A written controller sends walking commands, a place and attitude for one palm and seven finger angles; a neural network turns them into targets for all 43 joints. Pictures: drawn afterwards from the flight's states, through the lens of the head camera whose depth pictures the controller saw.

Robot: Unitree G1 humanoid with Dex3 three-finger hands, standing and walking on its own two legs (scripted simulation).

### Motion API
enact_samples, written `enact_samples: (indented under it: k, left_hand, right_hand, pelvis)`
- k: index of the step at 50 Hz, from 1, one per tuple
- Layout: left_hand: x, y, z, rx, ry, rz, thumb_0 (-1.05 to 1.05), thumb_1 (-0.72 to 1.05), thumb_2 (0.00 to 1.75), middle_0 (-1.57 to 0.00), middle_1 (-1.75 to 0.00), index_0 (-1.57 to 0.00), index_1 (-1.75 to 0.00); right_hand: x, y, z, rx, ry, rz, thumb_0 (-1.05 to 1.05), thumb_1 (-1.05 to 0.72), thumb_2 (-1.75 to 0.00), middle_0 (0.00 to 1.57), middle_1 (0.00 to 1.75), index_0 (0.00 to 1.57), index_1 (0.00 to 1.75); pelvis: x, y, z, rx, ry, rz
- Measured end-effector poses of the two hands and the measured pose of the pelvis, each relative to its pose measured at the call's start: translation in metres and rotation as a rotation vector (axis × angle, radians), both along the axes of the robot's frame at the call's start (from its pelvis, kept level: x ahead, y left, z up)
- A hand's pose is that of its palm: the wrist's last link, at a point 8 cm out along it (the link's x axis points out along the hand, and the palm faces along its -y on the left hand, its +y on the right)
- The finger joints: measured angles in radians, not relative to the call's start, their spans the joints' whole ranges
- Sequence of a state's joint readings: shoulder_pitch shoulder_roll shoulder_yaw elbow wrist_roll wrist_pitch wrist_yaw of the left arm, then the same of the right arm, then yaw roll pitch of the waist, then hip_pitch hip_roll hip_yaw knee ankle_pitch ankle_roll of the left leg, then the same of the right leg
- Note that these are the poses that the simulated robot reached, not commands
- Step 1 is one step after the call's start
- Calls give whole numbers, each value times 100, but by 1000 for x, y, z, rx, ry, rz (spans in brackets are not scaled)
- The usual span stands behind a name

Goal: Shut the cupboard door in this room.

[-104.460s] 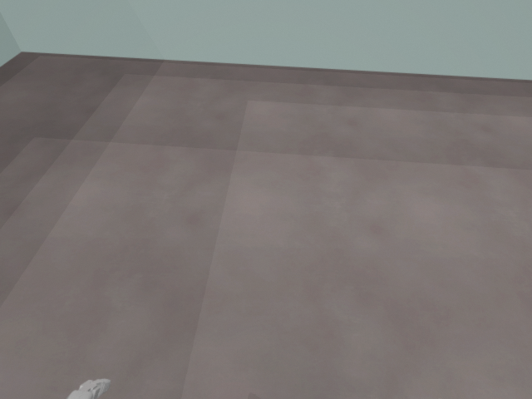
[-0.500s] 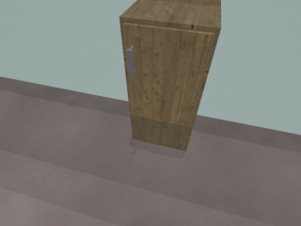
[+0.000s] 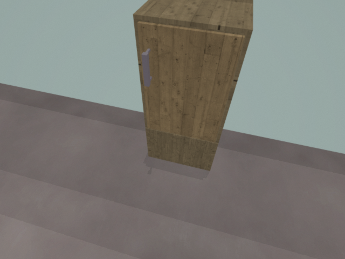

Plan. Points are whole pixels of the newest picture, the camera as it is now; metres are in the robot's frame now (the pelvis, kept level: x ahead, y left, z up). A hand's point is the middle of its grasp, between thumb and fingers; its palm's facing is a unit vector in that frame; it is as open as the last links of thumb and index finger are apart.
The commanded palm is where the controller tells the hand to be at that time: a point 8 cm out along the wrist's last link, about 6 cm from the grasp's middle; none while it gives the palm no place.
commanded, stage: look to check the result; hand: left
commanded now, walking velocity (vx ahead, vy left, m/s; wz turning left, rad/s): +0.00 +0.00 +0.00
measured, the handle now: (147, 67) +0.84 +0.15 -0.01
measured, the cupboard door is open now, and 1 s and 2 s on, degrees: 0 0 0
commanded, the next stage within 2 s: stand and wait in 0.36 s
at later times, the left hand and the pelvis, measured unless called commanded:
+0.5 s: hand out of the picture +0.00 +0.16 -0.18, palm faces +0.03 -0.99 -0.16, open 7.4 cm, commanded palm none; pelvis +0.02 +0.00 +0.00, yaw +0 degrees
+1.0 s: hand out of the picture +0.02 +0.17 -0.18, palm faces +0.04 -0.98 -0.17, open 7.4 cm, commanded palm none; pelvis +0.03 +0.00 +0.00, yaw +0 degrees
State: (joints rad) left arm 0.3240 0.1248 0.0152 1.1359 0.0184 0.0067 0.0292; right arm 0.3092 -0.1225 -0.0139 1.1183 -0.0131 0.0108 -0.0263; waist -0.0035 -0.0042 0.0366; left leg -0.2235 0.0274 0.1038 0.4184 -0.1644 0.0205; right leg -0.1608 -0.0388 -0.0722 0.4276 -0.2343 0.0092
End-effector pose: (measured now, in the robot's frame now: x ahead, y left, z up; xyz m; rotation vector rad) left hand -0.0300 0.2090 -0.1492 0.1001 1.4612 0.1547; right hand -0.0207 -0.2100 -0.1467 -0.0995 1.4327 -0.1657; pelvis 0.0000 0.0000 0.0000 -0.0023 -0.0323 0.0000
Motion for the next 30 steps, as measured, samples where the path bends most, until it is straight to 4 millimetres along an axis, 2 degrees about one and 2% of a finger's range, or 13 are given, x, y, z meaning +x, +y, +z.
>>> enact_samples:
  k: [8,30]
  left_hand:
    - [3,0,1,4,6,-1,0,90,90,-20,-29,-20,-30]
    - [34,0,1,0,-26,-15,0,90,90,-20,-29,-20,-30]
  right_hand:
    - [10,-1,0,1,-8,6,1,-91,-90,20,29,20,30]
    - [28,-5,3,-13,-8,10,1,-91,-90,20,29,20,30]
  pelvis:
    - [5,-1,0,0,1,-2]
    - [20,-1,2,2,4,-3]
